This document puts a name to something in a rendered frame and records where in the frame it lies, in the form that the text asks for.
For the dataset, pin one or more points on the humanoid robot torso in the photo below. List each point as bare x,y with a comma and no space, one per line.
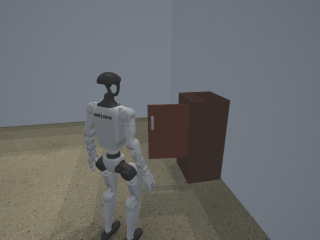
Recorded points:
110,132

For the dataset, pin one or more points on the robot right hand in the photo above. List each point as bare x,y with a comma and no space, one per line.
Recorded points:
148,182

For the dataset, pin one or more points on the left robot upper arm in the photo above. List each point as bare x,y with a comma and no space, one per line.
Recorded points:
89,131

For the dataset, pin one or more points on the left robot forearm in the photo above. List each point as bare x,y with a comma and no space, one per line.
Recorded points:
90,145

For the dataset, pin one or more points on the robot left hand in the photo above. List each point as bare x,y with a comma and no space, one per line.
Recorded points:
91,159

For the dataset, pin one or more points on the right robot forearm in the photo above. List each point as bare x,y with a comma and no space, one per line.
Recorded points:
139,159

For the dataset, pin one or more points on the robot left foot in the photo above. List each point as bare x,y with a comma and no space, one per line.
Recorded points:
114,227

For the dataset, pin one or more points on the handle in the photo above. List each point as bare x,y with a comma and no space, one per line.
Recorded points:
152,123

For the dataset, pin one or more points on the right robot upper arm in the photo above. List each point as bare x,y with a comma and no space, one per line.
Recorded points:
128,115

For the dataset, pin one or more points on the cupboard door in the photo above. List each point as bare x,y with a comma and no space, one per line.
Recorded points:
169,139

